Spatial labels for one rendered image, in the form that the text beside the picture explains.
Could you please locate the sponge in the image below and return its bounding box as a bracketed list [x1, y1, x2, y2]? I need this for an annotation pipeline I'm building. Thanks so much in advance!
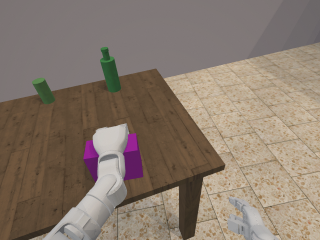
[83, 133, 144, 183]

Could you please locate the table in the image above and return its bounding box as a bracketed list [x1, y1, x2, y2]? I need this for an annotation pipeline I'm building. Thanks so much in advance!
[0, 68, 226, 240]

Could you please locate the robot right forearm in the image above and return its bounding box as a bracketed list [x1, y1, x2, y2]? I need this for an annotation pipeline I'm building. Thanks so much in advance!
[249, 224, 279, 240]

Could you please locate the robot right hand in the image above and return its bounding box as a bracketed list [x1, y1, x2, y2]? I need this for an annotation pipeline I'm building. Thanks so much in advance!
[227, 196, 265, 240]

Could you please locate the robot left hand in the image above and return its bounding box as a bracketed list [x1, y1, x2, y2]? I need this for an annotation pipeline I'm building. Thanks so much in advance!
[92, 123, 130, 156]

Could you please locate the robot left forearm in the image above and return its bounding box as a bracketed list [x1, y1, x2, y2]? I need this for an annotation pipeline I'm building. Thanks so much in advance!
[43, 151, 127, 240]

